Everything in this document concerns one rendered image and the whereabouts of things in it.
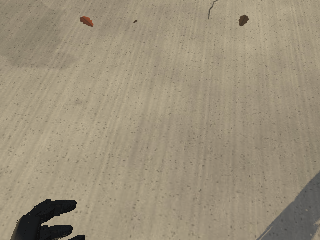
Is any robot left hand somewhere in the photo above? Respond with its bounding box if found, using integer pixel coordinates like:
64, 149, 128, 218
10, 199, 86, 240

